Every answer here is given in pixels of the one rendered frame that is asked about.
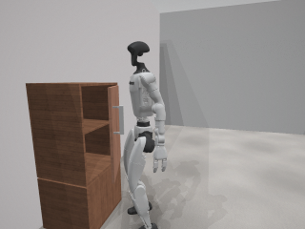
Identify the cupboard door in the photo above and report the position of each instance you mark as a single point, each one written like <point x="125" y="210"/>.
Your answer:
<point x="114" y="127"/>

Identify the robot left upper arm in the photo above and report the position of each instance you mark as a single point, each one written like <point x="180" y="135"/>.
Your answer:
<point x="148" y="80"/>

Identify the robot torso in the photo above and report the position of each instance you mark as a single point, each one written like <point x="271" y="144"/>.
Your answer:
<point x="141" y="106"/>

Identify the robot right foot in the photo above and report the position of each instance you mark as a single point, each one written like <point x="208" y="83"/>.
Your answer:
<point x="132" y="211"/>

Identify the robot left hand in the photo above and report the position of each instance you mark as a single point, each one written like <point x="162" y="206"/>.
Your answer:
<point x="159" y="153"/>

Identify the left robot forearm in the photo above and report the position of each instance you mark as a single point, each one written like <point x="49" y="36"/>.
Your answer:
<point x="159" y="124"/>

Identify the handle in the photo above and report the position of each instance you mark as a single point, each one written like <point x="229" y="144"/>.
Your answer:
<point x="121" y="119"/>

